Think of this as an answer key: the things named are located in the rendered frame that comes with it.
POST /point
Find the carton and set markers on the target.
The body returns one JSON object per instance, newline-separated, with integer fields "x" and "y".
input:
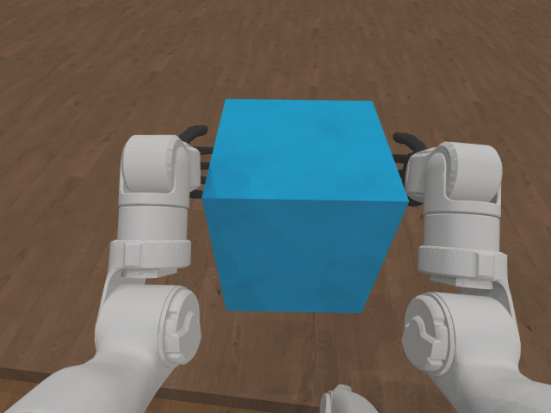
{"x": 302, "y": 201}

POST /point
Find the right robot forearm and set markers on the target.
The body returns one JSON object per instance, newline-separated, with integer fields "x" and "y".
{"x": 460, "y": 186}

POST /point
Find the left robot upper arm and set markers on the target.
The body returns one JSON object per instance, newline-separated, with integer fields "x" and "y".
{"x": 142, "y": 334}

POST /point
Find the left robot forearm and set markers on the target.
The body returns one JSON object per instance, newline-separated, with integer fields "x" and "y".
{"x": 156, "y": 176}

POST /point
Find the right robot hand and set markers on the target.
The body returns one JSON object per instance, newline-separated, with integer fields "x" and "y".
{"x": 414, "y": 144}

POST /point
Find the left robot hand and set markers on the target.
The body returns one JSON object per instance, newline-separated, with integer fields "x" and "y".
{"x": 187, "y": 136}

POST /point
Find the robot right shin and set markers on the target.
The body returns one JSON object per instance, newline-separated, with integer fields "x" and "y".
{"x": 342, "y": 387}

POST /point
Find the robot right thigh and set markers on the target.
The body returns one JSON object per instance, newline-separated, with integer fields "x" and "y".
{"x": 341, "y": 401}

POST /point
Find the right robot upper arm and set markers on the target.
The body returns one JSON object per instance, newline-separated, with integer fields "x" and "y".
{"x": 470, "y": 348}

